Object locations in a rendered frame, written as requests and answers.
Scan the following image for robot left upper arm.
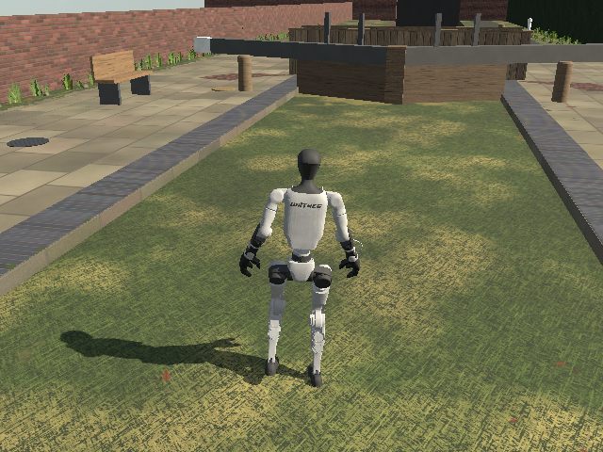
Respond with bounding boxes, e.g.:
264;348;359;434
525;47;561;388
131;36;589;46
256;188;287;239

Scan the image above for robot right upper arm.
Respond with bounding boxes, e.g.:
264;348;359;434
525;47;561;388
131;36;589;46
326;191;350;242

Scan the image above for robot right forearm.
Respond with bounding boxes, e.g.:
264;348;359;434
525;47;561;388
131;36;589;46
340;228;358;262

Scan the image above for humanoid robot head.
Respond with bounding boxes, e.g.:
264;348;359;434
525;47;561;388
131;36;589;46
291;149;323;194

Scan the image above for robot left hand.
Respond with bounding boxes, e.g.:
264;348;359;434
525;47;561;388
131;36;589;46
239;252;260;277

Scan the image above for robot right hand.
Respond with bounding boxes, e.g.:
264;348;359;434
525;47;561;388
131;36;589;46
339;256;361;278

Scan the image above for robot left foot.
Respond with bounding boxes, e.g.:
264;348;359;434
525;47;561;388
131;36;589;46
265;356;279;376

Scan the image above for robot left forearm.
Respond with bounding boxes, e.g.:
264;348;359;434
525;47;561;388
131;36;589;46
244;223;266;260

